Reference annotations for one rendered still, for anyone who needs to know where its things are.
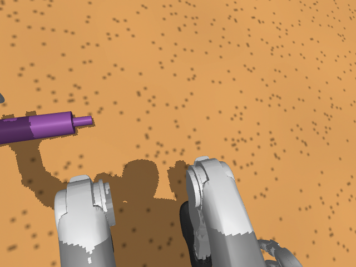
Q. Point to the bottle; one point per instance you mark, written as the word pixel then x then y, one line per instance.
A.
pixel 40 126

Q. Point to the right robot foot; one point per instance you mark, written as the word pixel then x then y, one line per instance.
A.
pixel 188 234

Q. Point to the right robot hand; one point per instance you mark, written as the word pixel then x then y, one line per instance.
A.
pixel 284 258

